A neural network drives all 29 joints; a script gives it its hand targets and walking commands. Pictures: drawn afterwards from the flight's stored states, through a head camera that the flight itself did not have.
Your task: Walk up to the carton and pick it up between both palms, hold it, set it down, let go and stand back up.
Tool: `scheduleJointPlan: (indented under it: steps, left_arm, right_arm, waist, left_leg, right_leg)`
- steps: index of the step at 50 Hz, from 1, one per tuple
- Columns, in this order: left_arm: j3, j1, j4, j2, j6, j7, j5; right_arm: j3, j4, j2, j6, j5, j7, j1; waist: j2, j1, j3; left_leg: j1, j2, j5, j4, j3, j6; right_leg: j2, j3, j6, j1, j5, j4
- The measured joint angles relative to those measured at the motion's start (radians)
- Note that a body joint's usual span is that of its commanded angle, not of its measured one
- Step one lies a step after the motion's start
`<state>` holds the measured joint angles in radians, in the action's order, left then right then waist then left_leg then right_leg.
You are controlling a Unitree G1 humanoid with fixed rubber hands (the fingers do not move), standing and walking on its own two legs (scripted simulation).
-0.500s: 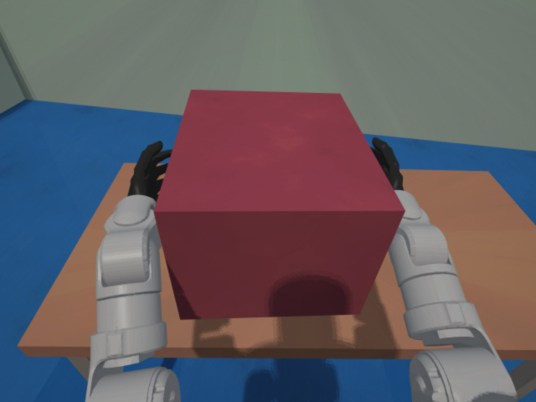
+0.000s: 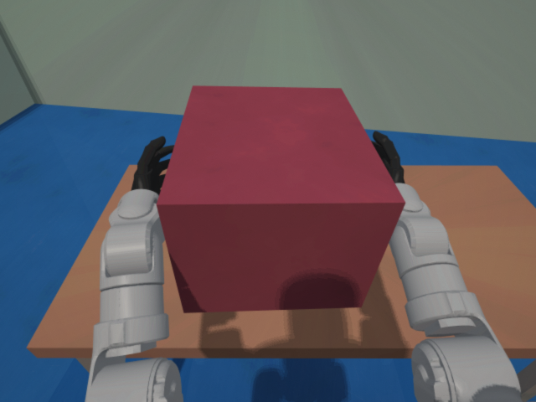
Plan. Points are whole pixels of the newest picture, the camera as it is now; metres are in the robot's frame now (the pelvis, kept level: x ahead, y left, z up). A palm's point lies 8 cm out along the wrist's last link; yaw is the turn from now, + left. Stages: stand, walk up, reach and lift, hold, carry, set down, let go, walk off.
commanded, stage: hold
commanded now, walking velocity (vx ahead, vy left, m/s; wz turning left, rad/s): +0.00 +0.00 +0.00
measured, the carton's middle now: (271, 188) +0.39 +0.00 +0.16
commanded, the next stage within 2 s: none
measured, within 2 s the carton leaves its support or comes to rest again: neither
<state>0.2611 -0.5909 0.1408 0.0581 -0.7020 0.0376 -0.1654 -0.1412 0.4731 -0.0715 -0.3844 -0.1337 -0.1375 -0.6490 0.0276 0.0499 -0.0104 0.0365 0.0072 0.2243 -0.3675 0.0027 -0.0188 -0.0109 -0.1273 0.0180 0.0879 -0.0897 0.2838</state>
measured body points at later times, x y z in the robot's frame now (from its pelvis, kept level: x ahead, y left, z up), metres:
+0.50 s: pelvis +0.00 +0.01 +0.00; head -0.04 +0.03 +0.45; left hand +0.38 +0.18 +0.19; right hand +0.38 -0.17 +0.18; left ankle -0.01 +0.10 -0.75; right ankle +0.05 -0.11 -0.75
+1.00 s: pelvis +0.00 +0.00 +0.00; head -0.05 +0.03 +0.45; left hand +0.36 +0.18 +0.19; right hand +0.37 -0.17 +0.19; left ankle -0.01 +0.10 -0.75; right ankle +0.05 -0.11 -0.75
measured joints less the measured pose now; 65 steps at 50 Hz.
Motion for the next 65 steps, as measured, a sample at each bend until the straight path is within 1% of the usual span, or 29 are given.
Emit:
scheduleJointPlan:
  steps: [14, 32, 42, 45, 47, 49, 54, 61, 65]
  left_arm:
    - [-0.003, 0.020, -0.011, -0.006, 0.000, -0.006, 0.006]
    - [-0.005, -0.005, 0.019, -0.010, -0.005, -0.019, -0.001]
    - [-0.004, -0.005, 0.026, -0.009, 0.000, -0.023, 0.004]
    - [-0.016, 0.032, -0.034, -0.007, -0.011, -0.023, 0.011]
    - [-0.017, 0.058, -0.073, -0.013, -0.020, -0.022, 0.010]
    - [-0.008, 0.068, -0.082, -0.022, -0.028, -0.014, 0.002]
    - [0.018, 0.047, -0.038, -0.028, -0.044, 0.015, -0.023]
    - [-0.012, 0.036, -0.060, 0.005, -0.031, 0.011, -0.006]
    - [0.003, 0.003, -0.021, 0.000, -0.023, 0.012, -0.011]
  right_arm:
    - [0.011, -0.015, -0.005, -0.011, -0.014, -0.006, 0.012]
    - [0.000, 0.032, -0.014, 0.001, -0.017, 0.006, -0.008]
    - [0.002, 0.037, -0.015, 0.002, -0.015, 0.006, -0.012]
    - [0.028, -0.019, -0.017, -0.005, -0.028, -0.003, 0.022]
    - [0.039, -0.048, -0.015, -0.007, -0.034, -0.007, 0.046]
    - [0.036, -0.052, -0.008, -0.011, -0.033, -0.007, 0.057]
    - [0.008, -0.010, 0.013, -0.024, -0.003, 0.002, 0.047]
    - [-0.005, -0.045, 0.024, -0.007, 0.000, -0.001, 0.042]
    - [-0.024, -0.016, 0.025, -0.003, 0.016, 0.007, 0.018]
  waist:
    - [0.003, 0.007, 0.005]
    - [0.001, -0.001, 0.008]
    - [0.000, -0.001, 0.009]
    - [0.002, 0.008, 0.011]
    - [0.006, 0.012, 0.014]
    - [0.013, 0.013, 0.015]
    - [0.036, 0.007, 0.005]
    - [0.040, 0.010, -0.010]
    - [0.038, 0.007, -0.011]
  left_leg:
    - [-0.001, 0.002, 0.003, -0.002, -0.003, -0.002]
    - [-0.001, 0.003, 0.003, -0.005, 0.009, -0.007]
    - [0.000, 0.002, 0.002, -0.004, 0.007, -0.005]
    - [-0.007, 0.000, 0.003, -0.001, 0.002, -0.003]
    - [-0.016, -0.002, 0.005, -0.001, -0.001, -0.002]
    - [-0.028, -0.003, 0.007, 0.000, -0.002, -0.001]
    - [-0.043, -0.001, 0.002, 0.008, -0.001, 0.001]
    - [-0.007, 0.000, -0.005, -0.008, -0.007, 0.005]
    - [-0.003, 0.004, -0.014, 0.002, -0.005, 0.002]
  right_leg:
    - [-0.001, -0.002, -0.003, -0.007, 0.001, -0.007]
    - [-0.001, 0.010, -0.006, -0.005, 0.009, -0.009]
    - [0.000, 0.009, -0.005, -0.003, 0.008, -0.009]
    - [0.002, 0.004, -0.004, -0.016, 0.010, -0.019]
    - [0.004, 0.001, -0.003, -0.026, 0.008, -0.021]
    - [0.005, 0.001, -0.002, -0.037, 0.004, -0.019]
    - [0.002, 0.002, 0.001, -0.042, -0.002, -0.006]
    - [0.001, -0.005, 0.004, -0.014, 0.008, -0.002]
    - [-0.003, -0.003, 0.004, -0.004, 0.011, 0.000]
